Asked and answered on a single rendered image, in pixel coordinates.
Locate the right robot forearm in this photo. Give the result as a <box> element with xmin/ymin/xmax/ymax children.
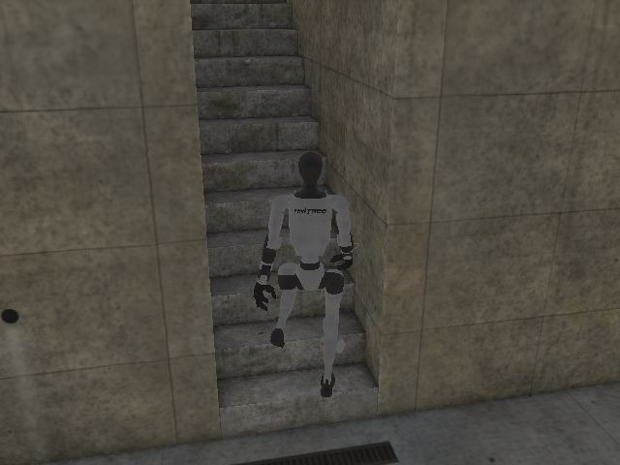
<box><xmin>340</xmin><ymin>233</ymin><xmax>354</xmax><ymax>260</ymax></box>

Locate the left robot forearm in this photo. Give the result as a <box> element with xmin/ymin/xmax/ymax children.
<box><xmin>257</xmin><ymin>235</ymin><xmax>276</xmax><ymax>285</ymax></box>

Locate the left robot shin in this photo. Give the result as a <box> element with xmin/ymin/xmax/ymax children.
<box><xmin>276</xmin><ymin>290</ymin><xmax>296</xmax><ymax>330</ymax></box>

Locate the robot right upper arm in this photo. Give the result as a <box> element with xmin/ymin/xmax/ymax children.
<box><xmin>330</xmin><ymin>195</ymin><xmax>352</xmax><ymax>247</ymax></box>

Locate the right robot hand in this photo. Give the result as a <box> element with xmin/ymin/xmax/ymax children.
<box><xmin>330</xmin><ymin>254</ymin><xmax>353</xmax><ymax>270</ymax></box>

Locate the robot left foot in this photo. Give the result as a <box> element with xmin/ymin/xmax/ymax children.
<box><xmin>270</xmin><ymin>328</ymin><xmax>285</xmax><ymax>348</ymax></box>

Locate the left robot hand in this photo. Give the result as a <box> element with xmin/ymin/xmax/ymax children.
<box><xmin>253</xmin><ymin>282</ymin><xmax>276</xmax><ymax>311</ymax></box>

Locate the robot left upper arm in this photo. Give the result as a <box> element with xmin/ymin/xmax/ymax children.
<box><xmin>266</xmin><ymin>194</ymin><xmax>291</xmax><ymax>250</ymax></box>

